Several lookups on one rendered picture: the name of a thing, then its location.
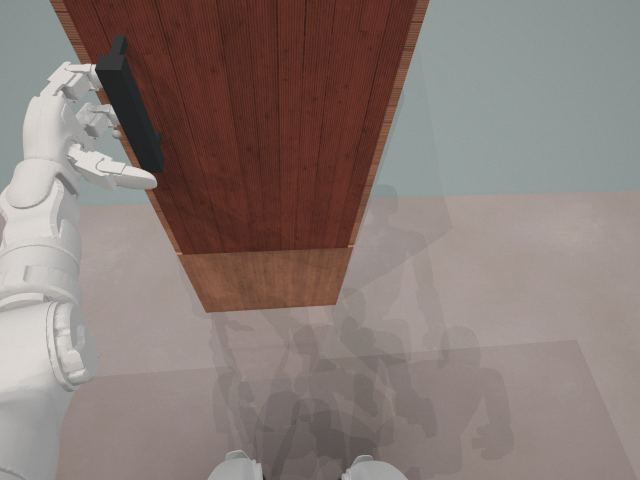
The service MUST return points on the handle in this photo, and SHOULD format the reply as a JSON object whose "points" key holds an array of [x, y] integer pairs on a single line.
{"points": [[119, 85]]}

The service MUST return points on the robot left forearm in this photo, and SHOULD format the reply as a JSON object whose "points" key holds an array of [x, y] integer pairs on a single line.
{"points": [[40, 252]]}

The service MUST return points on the robot left upper arm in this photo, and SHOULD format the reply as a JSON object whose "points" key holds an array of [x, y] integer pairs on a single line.
{"points": [[46, 353]]}

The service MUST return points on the robot left thigh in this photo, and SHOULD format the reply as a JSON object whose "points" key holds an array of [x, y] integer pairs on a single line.
{"points": [[237, 469]]}

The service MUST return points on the right robot shin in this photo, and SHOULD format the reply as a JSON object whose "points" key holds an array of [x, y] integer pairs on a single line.
{"points": [[362, 458]]}

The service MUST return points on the cupboard door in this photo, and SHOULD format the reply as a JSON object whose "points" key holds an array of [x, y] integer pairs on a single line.
{"points": [[269, 110]]}

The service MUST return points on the left robot hand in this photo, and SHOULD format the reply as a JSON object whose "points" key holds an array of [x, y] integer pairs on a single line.
{"points": [[51, 129]]}

